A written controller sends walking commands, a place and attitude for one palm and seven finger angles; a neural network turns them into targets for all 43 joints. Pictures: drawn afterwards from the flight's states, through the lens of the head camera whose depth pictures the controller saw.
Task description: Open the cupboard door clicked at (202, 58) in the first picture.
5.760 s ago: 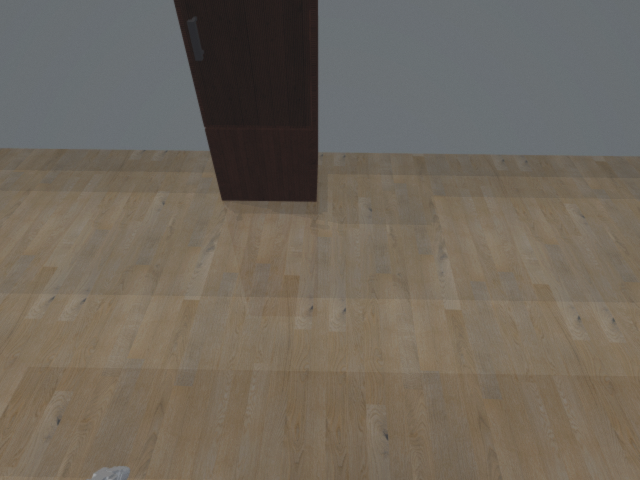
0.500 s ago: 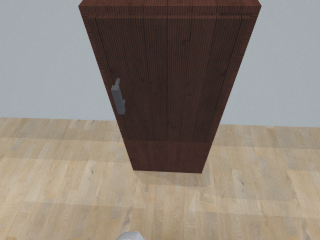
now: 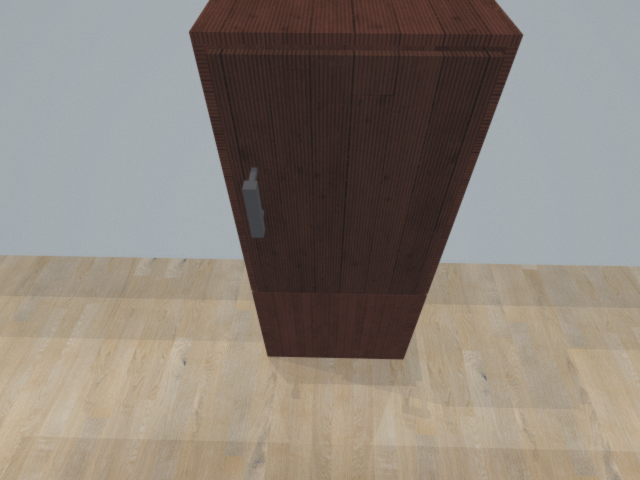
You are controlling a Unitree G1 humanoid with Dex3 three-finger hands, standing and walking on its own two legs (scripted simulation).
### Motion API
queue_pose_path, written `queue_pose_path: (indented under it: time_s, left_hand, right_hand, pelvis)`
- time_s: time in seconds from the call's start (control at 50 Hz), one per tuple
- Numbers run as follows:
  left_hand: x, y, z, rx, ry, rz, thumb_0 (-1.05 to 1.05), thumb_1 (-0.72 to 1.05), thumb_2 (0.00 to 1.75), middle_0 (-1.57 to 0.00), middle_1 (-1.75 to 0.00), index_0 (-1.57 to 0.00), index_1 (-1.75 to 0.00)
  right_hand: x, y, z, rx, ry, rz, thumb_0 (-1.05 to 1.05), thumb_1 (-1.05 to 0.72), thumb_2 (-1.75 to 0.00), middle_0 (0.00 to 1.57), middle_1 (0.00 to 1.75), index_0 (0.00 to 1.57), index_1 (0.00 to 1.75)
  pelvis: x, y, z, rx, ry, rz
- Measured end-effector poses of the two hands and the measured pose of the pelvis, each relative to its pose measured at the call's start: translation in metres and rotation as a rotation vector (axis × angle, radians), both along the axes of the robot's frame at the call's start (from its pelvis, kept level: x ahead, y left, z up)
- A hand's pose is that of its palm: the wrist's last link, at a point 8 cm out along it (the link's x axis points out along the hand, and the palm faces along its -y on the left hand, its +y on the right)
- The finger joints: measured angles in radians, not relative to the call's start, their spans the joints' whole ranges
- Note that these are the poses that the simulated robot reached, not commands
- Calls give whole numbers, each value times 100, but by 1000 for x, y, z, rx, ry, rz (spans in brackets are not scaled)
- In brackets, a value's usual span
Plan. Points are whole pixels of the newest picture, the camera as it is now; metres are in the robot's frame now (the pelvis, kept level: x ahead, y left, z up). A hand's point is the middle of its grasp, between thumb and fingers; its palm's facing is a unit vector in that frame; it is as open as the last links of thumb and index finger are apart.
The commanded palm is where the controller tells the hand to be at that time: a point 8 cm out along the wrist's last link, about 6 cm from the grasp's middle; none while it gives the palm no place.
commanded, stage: come to a stop and stand still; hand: left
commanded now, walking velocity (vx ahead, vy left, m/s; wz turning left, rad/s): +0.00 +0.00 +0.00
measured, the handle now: (256, 202) +0.57 +0.16 -0.01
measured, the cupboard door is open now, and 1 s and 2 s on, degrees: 0 0 0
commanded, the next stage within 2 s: look again from close up in 0.36 s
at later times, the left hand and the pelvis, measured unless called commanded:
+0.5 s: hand out of the picture -0.04 +0.13 -0.18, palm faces +0.02 -0.99 -0.16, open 7.4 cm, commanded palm none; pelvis -0.01 -0.02 +0.00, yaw +0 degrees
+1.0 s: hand out of the picture +0.01 +0.17 -0.18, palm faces +0.02 -0.98 -0.21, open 7.4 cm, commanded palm none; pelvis +0.00 -0.01 +0.00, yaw +0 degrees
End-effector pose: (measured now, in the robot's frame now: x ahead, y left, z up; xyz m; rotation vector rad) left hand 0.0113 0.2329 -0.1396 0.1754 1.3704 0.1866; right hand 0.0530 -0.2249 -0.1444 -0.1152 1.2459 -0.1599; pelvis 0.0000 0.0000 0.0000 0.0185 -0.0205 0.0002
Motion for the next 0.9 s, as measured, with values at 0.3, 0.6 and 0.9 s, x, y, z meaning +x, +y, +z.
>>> queue_pose_path:
  time_s: [0.3, 0.6, 0.9]
  left_hand:
    - [-32, -38, -5, -65, 48, 1, 0, 91, 90, -20, -30, -20, -30]
    - [-45, -45, -10, -64, 48, 1, 0, 91, 90, -20, -30, -20, -30]
    - [-8, -18, -5, -19, -31, -12, 0, 91, 90, -20, -30, -20, -30]
  right_hand:
    - [-106, -8, 1, 14, 244, -41, 1, -91, -89, 19, 30, 20, 30]
    - [-95, 9, -12, 63, 185, -11, 1, -91, -89, 19, 30, 20, 30]
    - [-45, -5, -6, 8, 89, 26, 2, -92, -89, 19, 30, 20, 30]
  pelvis:
    - [-11, -17, 4, -9, -14, 4]
    - [-11, -15, -6, -34, 5, 23]
    - [2, -9, -5, -10, 1, 7]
